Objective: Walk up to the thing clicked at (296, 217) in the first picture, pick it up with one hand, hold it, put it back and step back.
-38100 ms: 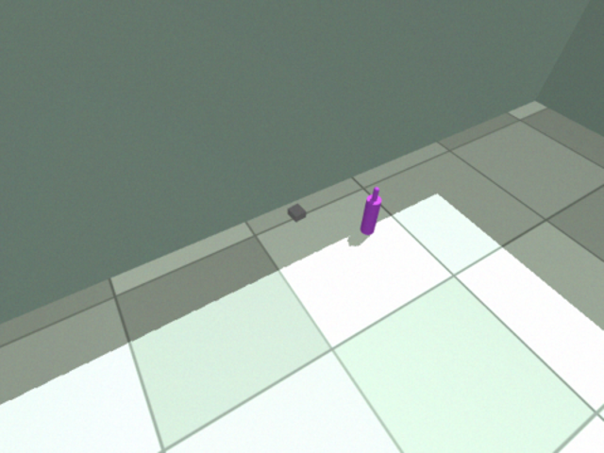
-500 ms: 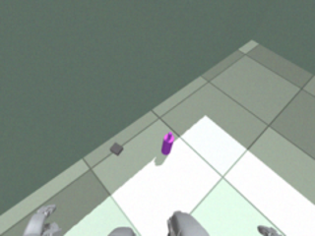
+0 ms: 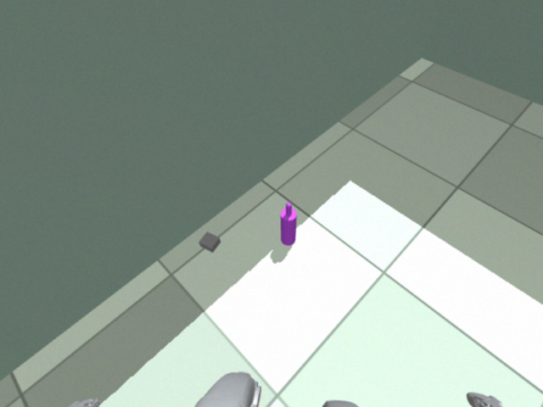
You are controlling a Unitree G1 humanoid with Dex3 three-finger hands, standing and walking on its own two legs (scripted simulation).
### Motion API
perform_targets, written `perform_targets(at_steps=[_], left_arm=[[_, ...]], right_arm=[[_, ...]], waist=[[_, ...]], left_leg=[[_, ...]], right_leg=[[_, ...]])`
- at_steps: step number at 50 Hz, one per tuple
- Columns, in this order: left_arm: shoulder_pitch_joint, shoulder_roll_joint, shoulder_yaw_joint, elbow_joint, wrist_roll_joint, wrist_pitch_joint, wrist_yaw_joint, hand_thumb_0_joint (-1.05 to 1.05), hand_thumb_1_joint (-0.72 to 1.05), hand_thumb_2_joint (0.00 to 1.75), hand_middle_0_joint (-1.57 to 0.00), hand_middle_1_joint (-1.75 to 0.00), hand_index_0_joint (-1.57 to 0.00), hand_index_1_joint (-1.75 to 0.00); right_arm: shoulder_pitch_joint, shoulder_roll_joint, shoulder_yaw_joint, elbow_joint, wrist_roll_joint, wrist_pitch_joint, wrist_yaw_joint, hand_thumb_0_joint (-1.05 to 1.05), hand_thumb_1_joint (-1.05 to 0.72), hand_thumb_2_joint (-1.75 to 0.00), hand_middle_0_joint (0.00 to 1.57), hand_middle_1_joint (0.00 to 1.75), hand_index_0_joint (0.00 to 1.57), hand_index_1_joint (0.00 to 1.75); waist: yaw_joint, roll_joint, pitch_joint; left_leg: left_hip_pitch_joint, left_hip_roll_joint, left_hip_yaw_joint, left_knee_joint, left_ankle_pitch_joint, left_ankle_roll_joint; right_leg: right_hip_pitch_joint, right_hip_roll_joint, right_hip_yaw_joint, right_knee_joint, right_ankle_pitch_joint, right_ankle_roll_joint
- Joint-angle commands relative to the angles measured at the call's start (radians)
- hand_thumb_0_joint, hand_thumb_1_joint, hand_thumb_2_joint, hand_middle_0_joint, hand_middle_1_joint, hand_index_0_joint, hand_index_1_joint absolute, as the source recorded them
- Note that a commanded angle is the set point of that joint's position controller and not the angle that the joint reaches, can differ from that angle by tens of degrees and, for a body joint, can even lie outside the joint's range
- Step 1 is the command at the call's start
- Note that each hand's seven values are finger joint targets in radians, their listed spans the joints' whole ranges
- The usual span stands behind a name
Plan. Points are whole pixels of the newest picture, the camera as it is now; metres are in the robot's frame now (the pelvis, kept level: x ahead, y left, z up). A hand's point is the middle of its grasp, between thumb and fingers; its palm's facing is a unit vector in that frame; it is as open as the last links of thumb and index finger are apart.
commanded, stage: step back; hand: left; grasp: from above
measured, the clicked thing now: (209, 242) +0.79 +0.32 -0.74
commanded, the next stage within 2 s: stand in 1.70 s
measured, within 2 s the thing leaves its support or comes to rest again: neither
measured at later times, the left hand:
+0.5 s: hand out of the picture -0.09 +0.24 -0.15, palm faces +0.01 -0.91 -0.41, open 7.4 cm
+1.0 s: hand out of the picture -0.27 +0.25 -0.14, palm faces +0.11 -0.92 -0.38, open 7.4 cm
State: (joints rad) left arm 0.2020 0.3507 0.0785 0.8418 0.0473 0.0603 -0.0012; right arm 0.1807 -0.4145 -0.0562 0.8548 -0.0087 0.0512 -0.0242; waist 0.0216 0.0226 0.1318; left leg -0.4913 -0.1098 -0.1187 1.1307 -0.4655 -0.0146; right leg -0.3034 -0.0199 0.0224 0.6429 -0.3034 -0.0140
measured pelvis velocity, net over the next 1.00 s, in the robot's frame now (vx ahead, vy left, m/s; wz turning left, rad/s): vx -0.28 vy -0.04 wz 0.09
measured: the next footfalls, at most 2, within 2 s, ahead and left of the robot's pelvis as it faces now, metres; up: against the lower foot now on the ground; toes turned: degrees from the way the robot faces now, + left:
left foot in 0.14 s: -0.04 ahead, +0.12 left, +0.00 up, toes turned +2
right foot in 0.46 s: -0.20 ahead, -0.14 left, +0.00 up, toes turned +5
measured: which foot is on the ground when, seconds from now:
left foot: up 0.00-0.12, down 0.14-0.48, up 0.50-0.76, down 0.78-1.00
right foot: down 0.00-0.16, up 0.18-0.44, down 0.46-1.00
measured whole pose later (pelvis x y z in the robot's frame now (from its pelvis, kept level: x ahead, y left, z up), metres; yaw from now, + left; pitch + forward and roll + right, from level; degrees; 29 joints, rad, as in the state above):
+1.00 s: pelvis -0.28 -0.04 +0.00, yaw +5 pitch -3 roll +1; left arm 0.26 0.41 0.08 1.00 0.03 0.02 -0.03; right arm 0.22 -0.34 -0.04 0.99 -0.06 0.00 0.02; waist 0.01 -0.03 0.04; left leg -0.22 -0.01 -0.01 0.56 -0.30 0.02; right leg -0.31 -0.01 0.00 0.72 -0.46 0.00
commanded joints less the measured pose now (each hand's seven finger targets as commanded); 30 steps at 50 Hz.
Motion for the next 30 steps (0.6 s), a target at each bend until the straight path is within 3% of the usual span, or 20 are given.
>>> perform_targets(at_steps=[1,4,6,7,8,9,10,11,12,13,16,18,20,22,23,24,25,26,28,30], left_arm=[[-0.074,0.272,0.070,-0.137,0.003,-0.041,0.039,0.00,0.90,0.90,-0.20,-0.30,-0.20,-0.30],[-0.060,0.270,0.064,-0.140,-0.011,-0.029,0.039,0.00,0.90,0.90,-0.20,-0.30,-0.20,-0.30],[-0.071,0.268,0.053,-0.142,-0.024,-0.014,0.030,0.00,0.90,0.90,-0.20,-0.30,-0.20,-0.30],[-0.055,0.228,0.041,-0.152,-0.026,-0.011,0.026,0.00,0.90,0.90,-0.20,-0.30,-0.20,-0.30],[-0.074,0.198,0.029,-0.168,-0.036,-0.014,0.023,0.00,0.90,0.90,-0.20,-0.30,-0.20,-0.30],[-0.170,0.243,0.057,-0.170,-0.028,-0.012,0.037,0.00,0.90,0.90,-0.20,-0.30,-0.20,-0.30],[-0.180,0.250,0.062,-0.152,-0.024,-0.006,0.038,0.00,0.90,0.90,-0.20,-0.30,-0.20,-0.30],[-0.131,0.230,0.058,-0.135,-0.041,-0.004,0.035,0.00,0.90,0.90,-0.20,-0.30,-0.20,-0.30],[-0.081,0.224,0.053,-0.111,-0.049,-0.005,0.034,0.00,0.90,0.90,-0.20,-0.30,-0.20,-0.30],[-0.056,0.233,0.054,-0.098,-0.046,-0.007,0.031,0.00,0.90,0.90,-0.20,-0.30,-0.20,-0.30],[-0.065,0.209,0.048,-0.098,-0.034,-0.017,0.022,0.00,0.90,0.90,-0.20,-0.30,-0.20,-0.30],[-0.070,0.203,0.043,-0.101,-0.030,-0.024,0.019,0.00,0.90,0.90,-0.20,-0.30,-0.20,-0.30],[-0.032,0.195,0.039,-0.071,-0.027,-0.034,0.018,0.00,0.90,0.90,-0.20,-0.30,-0.20,-0.30],[0.059,0.210,0.043,-0.017,-0.018,-0.045,0.022,0.00,0.90,0.90,-0.20,-0.30,-0.20,-0.30],[0.065,0.264,0.058,-0.016,-0.005,-0.052,0.024,0.00,0.90,0.90,-0.20,-0.30,-0.20,-0.30],[0.041,0.381,0.088,-0.035,-0.008,-0.051,0.019,0.00,0.90,0.90,-0.20,-0.30,-0.20,-0.30],[-0.015,0.433,0.097,-0.062,-0.006,-0.054,0.023,0.00,0.90,0.90,-0.20,-0.30,-0.20,-0.30],[-0.050,0.380,0.083,-0.072,-0.009,-0.059,0.026,0.00,0.90,0.90,-0.20,-0.30,-0.20,-0.30],[-0.136,0.289,0.058,-0.076,-0.006,-0.064,0.034,0.00,0.90,0.90,-0.20,-0.30,-0.20,-0.30],[-0.104,0.288,0.063,-0.075,0.003,-0.072,0.034,0.00,0.90,0.90,-0.20,-0.30,-0.20,-0.30]], right_arm=[[-0.001,-0.148,-0.039,-0.087,-0.006,-0.031,-0.007,0.00,-0.90,-0.90,0.20,0.30,0.20,0.30],[0.045,-0.139,-0.041,-0.064,-0.015,-0.039,-0.004,0.00,-0.90,-0.90,0.20,0.30,0.20,0.30],[0.114,-0.142,-0.051,-0.025,-0.017,-0.046,-0.003,0.00,-0.90,-0.90,0.20,0.30,0.20,0.30],[0.104,-0.183,-0.063,-0.031,-0.027,-0.051,-0.006,0.00,-0.90,-0.90,0.20,0.30,0.20,0.30],[0.056,-0.306,-0.084,-0.049,-0.028,-0.047,0.000,0.00,-0.90,-0.90,0.20,0.30,0.20,0.30],[0.030,-0.369,-0.096,-0.064,-0.027,-0.046,0.004,0.00,-0.90,-0.90,0.20,0.30,0.20,0.30],[0.008,-0.317,-0.087,-0.058,-0.031,-0.055,-0.001,0.00,-0.90,-0.90,0.20,0.30,0.20,0.30],[-0.033,-0.266,-0.065,-0.062,-0.029,-0.058,-0.009,0.00,-0.90,-0.90,0.20,0.30,0.20,0.30],[-0.063,-0.243,-0.054,-0.066,-0.032,-0.055,-0.013,0.00,-0.90,-0.90,0.20,0.30,0.20,0.30],[-0.077,-0.227,-0.051,-0.074,-0.030,-0.053,-0.016,0.00,-0.90,-0.90,0.20,0.30,0.20,0.30],[-0.046,-0.202,-0.050,-0.076,-0.034,-0.041,-0.011,0.00,-0.90,-0.90,0.20,0.30,0.20,0.30],[-0.010,-0.222,-0.055,-0.073,-0.035,-0.033,-0.011,0.00,-0.90,-0.90,0.20,0.30,0.20,0.30],[-0.022,-0.236,-0.055,-0.076,-0.026,-0.021,-0.005,0.00,-0.90,-0.90,0.20,0.30,0.20,0.30],[-0.064,-0.230,-0.047,-0.085,-0.009,-0.007,0.001,0.00,-0.90,-0.90,0.20,0.30,0.20,0.30],[-0.064,-0.176,-0.032,-0.093,-0.003,-0.009,0.005,0.00,-0.90,-0.90,0.20,0.30,0.20,0.30],[-0.093,-0.128,-0.021,-0.126,0.002,-0.013,-0.004,0.00,-0.90,-0.90,0.20,0.30,0.20,0.30],[-0.108,-0.159,-0.045,-0.117,-0.003,-0.006,-0.020,0.00,-0.90,-0.90,0.20,0.30,0.20,0.30],[-0.094,-0.184,-0.051,-0.097,-0.001,-0.003,-0.019,0.00,-0.90,-0.90,0.20,0.30,0.20,0.30],[-0.027,-0.169,-0.041,-0.056,0.007,-0.010,-0.012,0.00,-0.90,-0.90,0.20,0.30,0.20,0.30],[-0.004,-0.166,-0.040,-0.045,-0.008,-0.018,-0.008,0.00,-0.90,-0.90,0.20,0.30,0.20,0.30]], waist=[[0.013,-0.199,-0.115],[0.008,-0.214,-0.179],[-0.020,-0.165,-0.209],[-0.010,-0.086,-0.215],[-0.010,0.173,-0.194],[-0.076,0.234,-0.153],[-0.056,0.126,-0.125],[-0.018,0.064,-0.144],[0.014,0.062,-0.152],[0.018,0.075,-0.139],[-0.018,0.130,-0.132],[-0.041,0.166,-0.160],[-0.029,0.186,-0.211],[0.012,0.162,-0.250],[0.009,0.043,-0.231],[0.034,-0.245,-0.178],[0.053,-0.267,-0.139],[0.023,-0.166,-0.110],[-0.041,-0.088,-0.117],[-0.014,-0.138,-0.131]], left_leg=[[0.021,0.051,0.029,-0.177,-0.069,-0.009],[0.101,0.084,0.091,-0.491,0.001,0.011],[0.254,0.077,0.137,-0.736,0.245,0.025],[0.327,0.180,-0.018,-0.758,0.309,0.061],[0.332,0.411,-0.326,-0.772,0.464,0.188],[0.159,0.528,-0.453,-0.816,0.524,0.325],[0.123,0.498,-0.374,-0.777,0.594,0.320],[0.204,0.425,-0.242,-0.717,0.715,0.284],[0.226,0.384,-0.161,-0.686,0.737,0.259],[0.201,0.367,-0.115,-0.676,0.702,0.246],[0.298,0.348,-0.103,-0.645,0.704,0.260],[0.364,0.362,-0.124,-0.619,0.706,0.258],[0.364,0.336,-0.100,-0.586,0.660,0.227],[0.263,0.296,-0.060,-0.521,0.558,0.156],[0.102,0.221,-0.037,-0.429,0.373,0.099],[-0.080,0.028,0.033,-0.266,-0.015,0.033],[-0.025,0.043,-0.047,-0.035,-0.178,0.007],[0.008,0.040,-0.106,0.059,-0.125,0.012],[-0.010,0.006,-0.077,0.074,-0.014,0.013],[0.014,0.022,-0.031,0.062,0.003,-0.005]], right_leg=[[0.142,-0.232,0.179,-0.174,0.381,-0.188],[0.240,-0.229,0.179,-0.078,0.474,-0.171],[0.164,-0.194,0.136,0.004,0.411,-0.124],[0.039,-0.153,0.124,0.054,0.275,-0.077],[-0.157,0.029,-0.013,0.227,-0.064,-0.011],[-0.121,0.064,0.048,0.434,-0.354,0.008],[-0.106,0.076,0.147,0.560,-0.334,0.003],[-0.147,0.099,0.178,0.608,-0.289,-0.009],[-0.157,0.105,0.172,0.641,-0.253,-0.012],[-0.141,0.103,0.143,0.635,-0.226,-0.007],[-0.139,0.077,0.078,0.427,-0.259,0.031],[-0.111,0.044,0.037,0.214,-0.247,0.031],[-0.016,0.049,-0.017,-0.005,-0.140,0.017],[0.151,0.049,-0.036,-0.233,0.067,-0.009],[0.211,-0.053,0.150,-0.239,0.085,-0.033],[0.153,-0.277,0.429,-0.294,0.162,-0.167],[-0.057,-0.424,0.556,-0.315,0.208,-0.297],[-0.102,-0.386,0.481,-0.301,0.223,-0.281],[-0.008,-0.225,0.223,-0.187,0.360,-0.183],[0.016,-0.205,0.206,-0.194,0.193,-0.179]])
